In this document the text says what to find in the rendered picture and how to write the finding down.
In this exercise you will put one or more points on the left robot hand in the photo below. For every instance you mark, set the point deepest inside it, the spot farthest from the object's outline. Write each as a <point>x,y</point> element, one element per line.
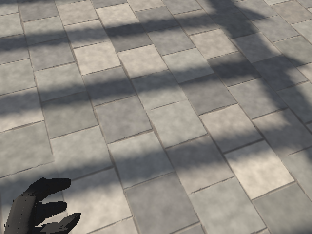
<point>27,212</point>

